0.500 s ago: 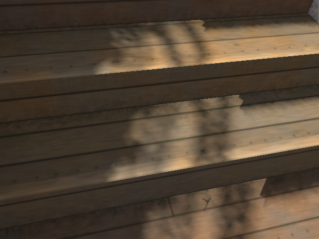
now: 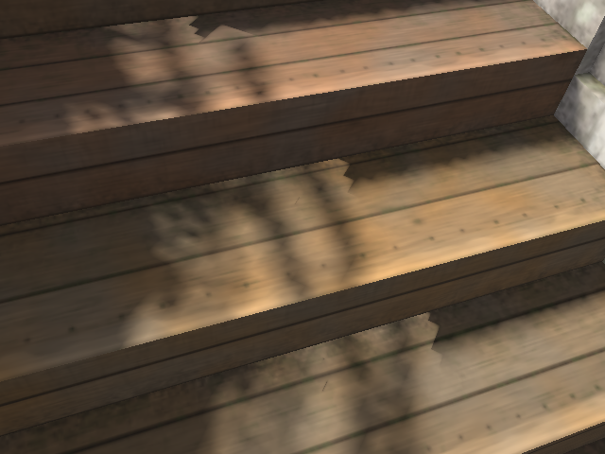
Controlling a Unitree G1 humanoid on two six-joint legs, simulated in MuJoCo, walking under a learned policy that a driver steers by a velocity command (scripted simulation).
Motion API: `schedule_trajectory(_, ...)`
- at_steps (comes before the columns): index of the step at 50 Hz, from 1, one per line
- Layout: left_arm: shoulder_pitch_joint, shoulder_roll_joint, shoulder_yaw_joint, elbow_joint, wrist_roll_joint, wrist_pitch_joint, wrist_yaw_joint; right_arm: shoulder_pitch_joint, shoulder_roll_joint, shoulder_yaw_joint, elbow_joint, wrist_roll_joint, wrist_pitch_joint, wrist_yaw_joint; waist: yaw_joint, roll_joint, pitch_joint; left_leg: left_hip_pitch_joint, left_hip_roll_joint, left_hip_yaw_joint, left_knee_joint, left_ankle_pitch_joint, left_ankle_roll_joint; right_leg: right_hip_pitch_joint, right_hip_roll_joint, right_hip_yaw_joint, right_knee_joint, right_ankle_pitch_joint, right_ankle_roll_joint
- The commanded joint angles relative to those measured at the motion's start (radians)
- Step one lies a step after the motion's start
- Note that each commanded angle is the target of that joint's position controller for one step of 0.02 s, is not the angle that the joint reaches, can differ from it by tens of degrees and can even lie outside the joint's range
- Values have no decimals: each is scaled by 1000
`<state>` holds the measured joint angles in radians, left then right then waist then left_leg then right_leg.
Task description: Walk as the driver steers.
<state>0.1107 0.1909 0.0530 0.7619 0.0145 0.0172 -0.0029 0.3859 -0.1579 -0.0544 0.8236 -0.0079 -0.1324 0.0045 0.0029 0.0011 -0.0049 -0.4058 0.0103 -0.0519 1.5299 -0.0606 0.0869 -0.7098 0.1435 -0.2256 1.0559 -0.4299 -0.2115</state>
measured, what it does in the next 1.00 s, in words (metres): climbs, turning left: left foot 0.17 m higher, then right foot 0.17 m higher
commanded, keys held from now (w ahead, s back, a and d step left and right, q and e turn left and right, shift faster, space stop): w+q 0.90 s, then w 0.10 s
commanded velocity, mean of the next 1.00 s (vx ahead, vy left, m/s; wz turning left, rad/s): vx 0.50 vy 0.00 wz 0.38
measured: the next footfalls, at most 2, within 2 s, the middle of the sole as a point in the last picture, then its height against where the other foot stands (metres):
left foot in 0.38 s outside the picture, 0.17 m higher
right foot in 0.84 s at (299, 223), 0.17 m higher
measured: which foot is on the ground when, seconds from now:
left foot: up 0.00-0.36, down 0.38-0.86, up 0.88-1.00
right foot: down 0.00-0.38, up 0.40-0.82, down 0.84-1.00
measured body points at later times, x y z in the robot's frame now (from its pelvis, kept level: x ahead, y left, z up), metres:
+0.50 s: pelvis +0.31 +0.05 +0.20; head +0.30 +0.03 +0.65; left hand +0.35 +0.30 +0.09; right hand +0.42 -0.18 +0.05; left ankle +0.33 +0.08 -0.47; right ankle +0.21 -0.07 -0.31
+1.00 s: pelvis +0.62 +0.09 +0.37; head +0.62 +0.10 +0.82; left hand +0.67 +0.37 +0.26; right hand +0.84 -0.11 +0.28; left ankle +0.49 +0.14 -0.11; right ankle +0.72 +0.01 -0.30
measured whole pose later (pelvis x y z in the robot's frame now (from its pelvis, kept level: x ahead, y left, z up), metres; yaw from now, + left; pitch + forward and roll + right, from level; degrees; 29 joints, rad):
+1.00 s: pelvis +0.62 +0.09 +0.37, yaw +25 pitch +3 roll -5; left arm 0.15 0.18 0.07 0.78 0.02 -0.07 0.04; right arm 0.27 -0.23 -0.09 0.72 -0.05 -0.10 0.02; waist -0.02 0.06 -0.06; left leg -0.70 -0.11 -0.12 1.89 -0.11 0.13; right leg -0.60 -0.01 -0.20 0.96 -0.41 -0.05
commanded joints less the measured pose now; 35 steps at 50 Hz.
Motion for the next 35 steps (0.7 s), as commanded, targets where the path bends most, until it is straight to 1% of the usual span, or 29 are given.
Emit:
schedule_trajectory(1, 145, -13, 7, 114, 24, -66, 17, -137, 64, 37, -227, -37, -20, -5, -21, 135, -50, -597, -25, -50, 697, -39, 40, 394, -325, 784, -679, 16, -91)
schedule_trajectory(2, 179, -33, 0, 163, 39, -83, 9, -139, 128, 65, -226, -34, 3, -22, -45, 137, -5, -654, -26, -71, 782, -51, 57, 341, -298, 625, -653, 169, -49)
schedule_trajectory(3, 212, -55, -10, 196, 30, -97, 6, -125, 133, 73, -209, -24, 21, -30, -46, 149, 41, -707, -30, -102, 760, -78, 62, 305, -287, 533, -649, 257, -15)
schedule_trajectory(5, 198, -34, -29, 219, 30, -128, -18, -166, 120, 80, -236, 0, 45, -28, -83, 117, 81, -730, -58, -127, 608, -148, 68, 231, -285, 366, -709, 323, 82)
schedule_trajectory(6, 239, -14, -24, 253, 35, -143, -28, -226, 129, 83, -223, 13, 59, -37, -51, 44, 94, -798, -107, -70, 710, -202, 72, 235, -282, 328, -749, 350, 85)
schedule_trajectory(8, 292, 23, -31, 284, 16, -154, -36, -326, 138, 95, -263, 17, 72, -52, -39, -36, 113, -964, -102, -15, 747, -277, 67, 316, -279, 293, -774, 344, 115)
schedule_trajectory(9, 320, 4, -39, 313, 11, -148, -32, -398, 156, 113, -304, 9, 80, -56, -53, -36, 132, -956, -79, 18, 614, -246, 72, 298, -243, 235, -794, 301, 169)
schedule_trajectory(10, 365, 1, -45, 329, 1, -149, -20, -487, 150, 120, -334, 7, 85, -56, -18, -43, 144, -959, -86, 87, 554, -263, 67, 301, -233, 227, -843, 362, 170)
schedule_trajectory(12, 407, 58, -40, 321, -20, -134, 28, -543, 89, 123, -355, -3, 110, -39, 2, -57, 63, -705, -37, 233, 249, -280, 48, 337, -261, 212, -1014, 720, 137)
schedule_trajectory(13, 390, 83, -33, 293, -21, -134, 45, -489, 80, 116, -330, -6, 108, -33, -12, -70, -11, -578, -8, 266, 157, -303, 56, 427, -276, 160, -1016, 961, 122)
schedule_trajectory(14, 376, 98, -27, 282, -32, -132, 58, -394, 91, 118, -276, 1, 107, -32, -52, -92, -96, -440, -35, 292, 84, -326, 81, 502, -270, 60, -951, 1294, 117)
schedule_trajectory(15, 338, 150, -16, 227, -63, -146, 65, -347, 52, 114, -248, 32, 103, -25, -87, -74, -172, -220, -63, 320, -130, -310, 86, 491, -293, 54, -894, 1609, 79)
schedule_trajectory(16, 371, 193, -4, 210, -67, -157, 72, -327, 38, 104, -220, 45, 116, -25, -79, -95, -240, -118, -122, 352, -214, -347, 74, 561, -337, 86, -808, 1880, 58)
schedule_trajectory(17, 343, 213, 3, 193, -51, -164, 72, -188, 4, 88, -167, 47, 123, -35, -148, -168, -302, -78, -131, 329, -258, -379, 87, 684, -409, 109, -655, 2142, 42)
schedule_trajectory(18, 298, 245, 16, 160, -51, -165, 59, -90, -50, 72, -131, 31, 114, -33, -195, -200, -336, -14, -167, 287, -449, -417, 105, 762, -416, 81, -457, 2131, 55)
schedule_trajectory(19, 298, 235, 21, 118, -37, -163, 51, -10, -110, 42, -78, 0, 111, -23, -206, -186, -354, 132, -155, 60, -608, -457, 140, 657, -365, 102, -184, 1829, 72)
schedule_trajectory(20, 262, 108, 7, 41, 3, -165, 6, -2, -203, 2, -39, -13, 123, -35, -170, 166, -300, 283, 100, -578, -952, -476, 330, 188, -104, 90, 367, 600, 162)
schedule_trajectory(21, 237, 88, 9, -3, 48, -161, -25, -101, -184, -11, -40, -10, 134, -45, -112, 137, -276, 229, 156, -917, -1188, -542, 351, 11, -58, 298, 779, 329, 168)
schedule_trajectory(22, 209, 24, -9, -81, 59, -162, -36, -149, -135, -1, -20, -12, 113, -44, -28, 14, -141, 135, 143, -821, -1194, -683, 294, -121, -85, 343, 891, 354, 155)
schedule_trajectory(23, 153, -20, -26, -122, 54, -155, -30, -107, -87, 5, 22, -18, 96, -34, -13, -99, -20, 45, 134, -697, -1159, -626, 248, -216, -109, 317, 913, 346, 136)
schedule_trajectory(24, 141, -80, -50, -142, 51, -149, -16, -78, -33, 10, 72, -24, 76, -28, 17, -113, 18, 39, 96, -572, -1130, -480, 204, -284, -116, 312, 981, 368, 115)
schedule_trajectory(26, 157, -121, -72, -157, 37, -118, 7, -43, -12, 14, 111, -17, 52, -17, 48, -73, 65, 35, 35, -377, -1143, -273, 173, -402, -130, 286, 1076, 291, 110)
schedule_trajectory(27, 151, -135, -80, -164, 47, -103, 16, -27, -29, 11, 127, -1, 43, -9, 56, -81, 65, 45, 18, -315, -1121, -200, 158, -448, -145, 280, 1076, 282, 105)
schedule_trajectory(29, 114, -97, -81, -183, 43, -94, 15, -3, -68, 12, 113, 4, 35, -8, 49, -97, 106, 23, 35, -296, -1152, -166, 141, -515, -189, 258, 935, 235, 139)
schedule_trajectory(30, 31, -92, -87, -211, 48, -90, 12, 8, -69, 18, 108, 5, 31, -10, 33, -92, 143, -22, 25, -298, -1184, -190, 130, -532, -206, 231, 861, 208, 151)
schedule_trajectory(31, -22, -114, -87, -225, 48, -83, 22, 64, -91, 9, 108, -17, 23, -9, -19, 17, 82, 42, 38, -329, -1189, -83, 164, -586, -175, 157, 1057, 153, 143)
schedule_trajectory(33, -197, -149, -109, -321, 51, -80, 27, 158, -125, 5, 132, -24, 11, -11, -75, 108, 75, 191, 74, -378, -1223, -28, 149, -795, -193, 142, 1158, 12, 125)
schedule_trajectory(34, -260, -152, -115, -363, 50, -89, 30, 193, -116, 10, 144, -19, 5, -23, -86, 106, 98, 233, 74, -362, -1227, 0, 134, -840, -208, 160, 1098, -10, 118)
schedule_trajectory(35, -322, -168, -133, -396, 58, -86, 26, 235, -98, 10, 164, 7, 12, -28, -96, 90, 87, 195, 36, -330, -1267, -10, 112, -750, -215, 161, 924, 16, 113)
